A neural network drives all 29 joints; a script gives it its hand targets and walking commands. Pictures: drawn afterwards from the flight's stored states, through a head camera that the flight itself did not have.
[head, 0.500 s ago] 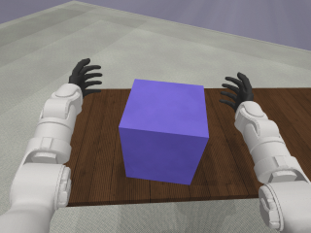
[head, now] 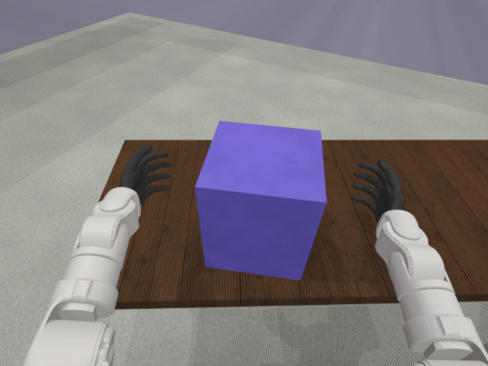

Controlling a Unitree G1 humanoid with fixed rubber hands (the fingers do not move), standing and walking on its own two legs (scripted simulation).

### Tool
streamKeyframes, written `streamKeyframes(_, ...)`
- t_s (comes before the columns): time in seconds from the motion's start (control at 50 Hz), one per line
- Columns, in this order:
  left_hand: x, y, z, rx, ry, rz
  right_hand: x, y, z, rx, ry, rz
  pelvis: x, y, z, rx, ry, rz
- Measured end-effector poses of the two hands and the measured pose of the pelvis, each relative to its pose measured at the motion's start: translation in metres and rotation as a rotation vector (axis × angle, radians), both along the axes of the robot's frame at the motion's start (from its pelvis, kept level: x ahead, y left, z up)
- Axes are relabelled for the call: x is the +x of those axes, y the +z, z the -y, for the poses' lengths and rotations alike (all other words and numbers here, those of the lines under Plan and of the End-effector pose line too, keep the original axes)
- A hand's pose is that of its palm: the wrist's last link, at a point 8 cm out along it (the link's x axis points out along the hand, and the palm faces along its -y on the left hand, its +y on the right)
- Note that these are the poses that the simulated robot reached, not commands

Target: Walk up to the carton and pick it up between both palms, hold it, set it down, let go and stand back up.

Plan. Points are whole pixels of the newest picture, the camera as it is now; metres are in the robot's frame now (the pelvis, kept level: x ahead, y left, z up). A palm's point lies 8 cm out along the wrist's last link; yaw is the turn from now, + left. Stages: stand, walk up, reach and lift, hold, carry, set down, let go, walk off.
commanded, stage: set down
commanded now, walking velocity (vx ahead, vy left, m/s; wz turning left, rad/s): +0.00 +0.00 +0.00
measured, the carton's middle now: (260, 201) +0.46 -0.03 +0.02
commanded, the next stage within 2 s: none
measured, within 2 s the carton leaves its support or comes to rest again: neither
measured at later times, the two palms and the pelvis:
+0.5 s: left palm (126, 242) +0.33 +0.21 +0.06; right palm (379, 252) +0.31 -0.21 +0.06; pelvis +0.02 +0.00 +0.00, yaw +1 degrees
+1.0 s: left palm (103, 310) +0.24 +0.24 +0.01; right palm (380, 300) +0.24 -0.20 +0.02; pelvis +0.02 -0.01 +0.00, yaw +1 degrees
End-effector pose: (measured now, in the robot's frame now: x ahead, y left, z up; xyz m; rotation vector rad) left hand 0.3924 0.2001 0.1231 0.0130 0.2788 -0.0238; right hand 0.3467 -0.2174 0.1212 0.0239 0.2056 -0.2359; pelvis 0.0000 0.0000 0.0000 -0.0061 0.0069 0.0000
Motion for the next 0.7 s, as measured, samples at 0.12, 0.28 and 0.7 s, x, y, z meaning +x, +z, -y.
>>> streamKeyframes(0.12, -0.013, -0.007, -0.007, 0.019, 0.008, -0.005, -0.009, -0.019, -0.008, 0.012, 0.012, -0.054, -0.001, 0.0, 0.0, 0.001, 0.01, 0.036)
streamKeyframes(0.28, -0.037, -0.04, -0.01, 0.023, 0.016, -0.027, -0.03, -0.056, -0.024, 0.052, 0.004, -0.064, 0.005, 0.001, -0.002, -0.001, 0.017, 0.043)
streamKeyframes(0.7, -0.085, -0.078, -0.009, 0.002, 0.005, 0.01, -0.069, -0.075, -0.013, 0.029, -0.003, -0.042, 0.028, 0.001, 0.009, -0.007, 0.011, 0.07)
